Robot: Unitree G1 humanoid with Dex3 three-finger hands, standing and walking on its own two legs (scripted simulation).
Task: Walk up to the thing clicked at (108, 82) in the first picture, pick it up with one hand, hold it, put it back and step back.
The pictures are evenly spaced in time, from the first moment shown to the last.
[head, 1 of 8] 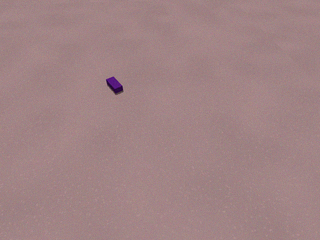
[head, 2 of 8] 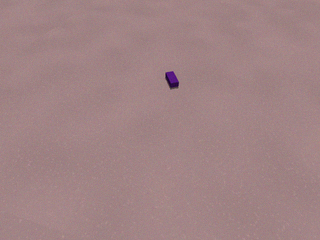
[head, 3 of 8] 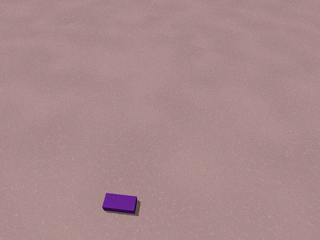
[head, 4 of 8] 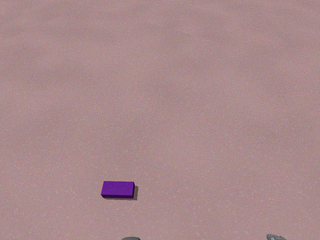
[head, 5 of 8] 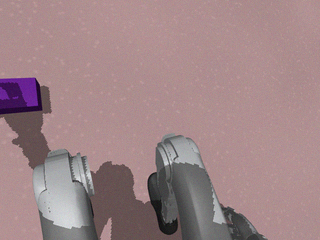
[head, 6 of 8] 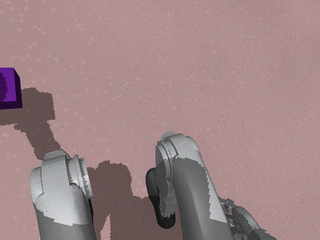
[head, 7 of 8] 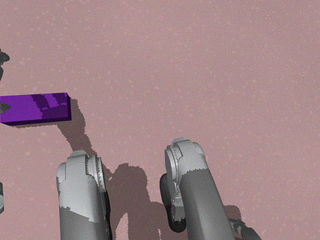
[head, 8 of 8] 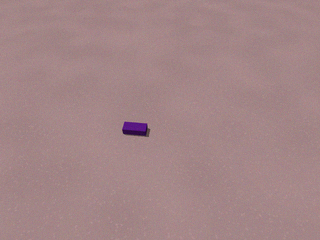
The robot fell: no
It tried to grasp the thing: yes
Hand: left
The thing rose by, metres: 0.67
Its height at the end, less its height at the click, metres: +0.00
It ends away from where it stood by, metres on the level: 0.03
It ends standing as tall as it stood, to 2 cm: yes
